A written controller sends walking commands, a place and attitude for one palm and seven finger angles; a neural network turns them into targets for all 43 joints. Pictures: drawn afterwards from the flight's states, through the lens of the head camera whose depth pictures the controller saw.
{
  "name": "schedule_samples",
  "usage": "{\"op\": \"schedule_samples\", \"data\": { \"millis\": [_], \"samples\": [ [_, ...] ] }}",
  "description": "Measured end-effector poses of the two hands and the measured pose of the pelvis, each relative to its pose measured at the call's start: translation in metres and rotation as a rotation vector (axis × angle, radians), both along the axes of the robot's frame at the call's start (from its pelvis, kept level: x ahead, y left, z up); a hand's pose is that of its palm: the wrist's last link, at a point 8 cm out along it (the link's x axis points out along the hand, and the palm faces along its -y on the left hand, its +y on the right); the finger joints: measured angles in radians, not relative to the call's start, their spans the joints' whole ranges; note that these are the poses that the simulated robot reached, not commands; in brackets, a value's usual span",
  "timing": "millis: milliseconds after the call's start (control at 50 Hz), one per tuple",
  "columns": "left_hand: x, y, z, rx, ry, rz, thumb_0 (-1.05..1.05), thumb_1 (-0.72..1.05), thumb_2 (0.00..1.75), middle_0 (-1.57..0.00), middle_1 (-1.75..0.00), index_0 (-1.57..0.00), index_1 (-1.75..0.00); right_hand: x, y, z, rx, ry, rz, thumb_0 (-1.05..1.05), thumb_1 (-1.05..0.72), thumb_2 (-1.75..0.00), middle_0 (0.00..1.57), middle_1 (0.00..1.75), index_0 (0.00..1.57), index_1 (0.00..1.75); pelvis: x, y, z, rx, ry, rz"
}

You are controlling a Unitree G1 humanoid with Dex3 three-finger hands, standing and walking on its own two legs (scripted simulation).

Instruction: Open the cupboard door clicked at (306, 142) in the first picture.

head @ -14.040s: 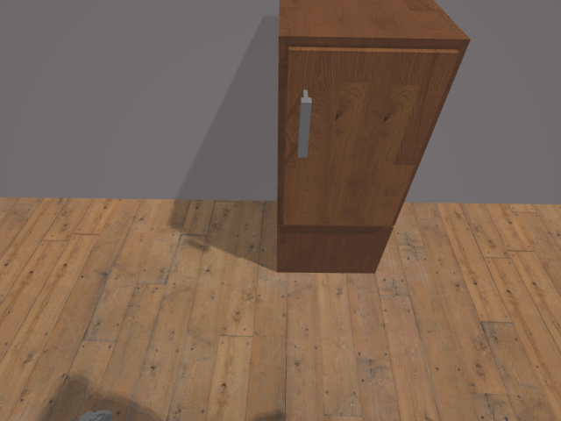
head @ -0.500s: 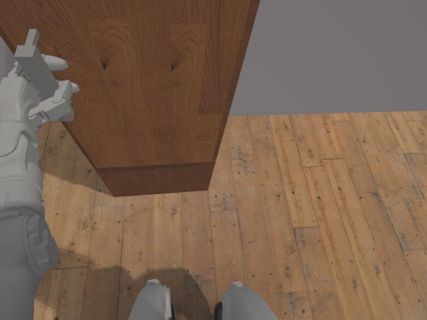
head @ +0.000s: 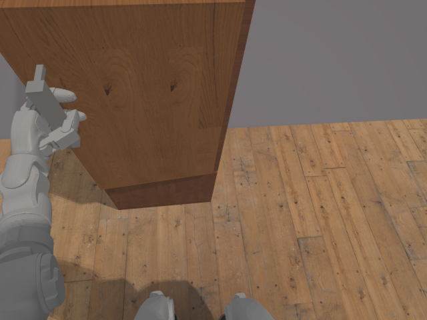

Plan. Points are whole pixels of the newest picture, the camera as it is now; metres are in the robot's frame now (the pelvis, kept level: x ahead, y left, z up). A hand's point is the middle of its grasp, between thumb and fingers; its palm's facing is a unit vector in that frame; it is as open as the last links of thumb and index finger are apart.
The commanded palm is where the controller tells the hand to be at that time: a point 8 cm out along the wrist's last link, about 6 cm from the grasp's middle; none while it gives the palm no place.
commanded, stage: pull the door open along its arc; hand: left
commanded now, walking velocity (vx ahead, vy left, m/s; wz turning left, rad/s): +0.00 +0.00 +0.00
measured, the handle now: (58, 109) +0.49 +0.27 +0.06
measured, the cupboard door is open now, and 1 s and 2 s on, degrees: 5 52 51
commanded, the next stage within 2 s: open thumb and fingers to let go in 0.66 s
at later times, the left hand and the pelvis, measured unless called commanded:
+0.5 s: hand (124, 210) +0.29 +0.13 +0.06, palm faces +0.46 -0.89 +0.04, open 5.9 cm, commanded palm +0.23 +0.16 +0.06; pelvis +0.01 -0.02 +0.01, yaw +4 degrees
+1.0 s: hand (172, 238) +0.25 +0.06 +0.06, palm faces +0.46 -0.89 -0.01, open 7.0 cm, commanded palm +0.20 +0.11 +0.06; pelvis +0.00 -0.07 +0.01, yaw +6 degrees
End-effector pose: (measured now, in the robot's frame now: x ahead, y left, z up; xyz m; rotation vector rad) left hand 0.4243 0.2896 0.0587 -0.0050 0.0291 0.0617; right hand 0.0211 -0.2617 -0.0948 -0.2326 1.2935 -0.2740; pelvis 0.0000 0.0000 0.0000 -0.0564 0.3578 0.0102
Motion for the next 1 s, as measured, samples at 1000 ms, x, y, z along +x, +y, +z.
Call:
{"op": "schedule_samples", "data": {
  "millis": [1000],
  "samples": [
    [-0.218, -0.195, 0.007, 0.013, 0.008, 0.421, 0.01, 0.49, 0.71, -0.36, -1.31, -0.38, -1.32, 0.161, -0.008, 0.008, 0.146, -0.468, 0.330, 0.02, -0.91, -0.90, 0.20, 0.30, 0.20, 0.30, 0.005, -0.067, 0.005, 0.090, -0.159, 0.089]
  ]
}}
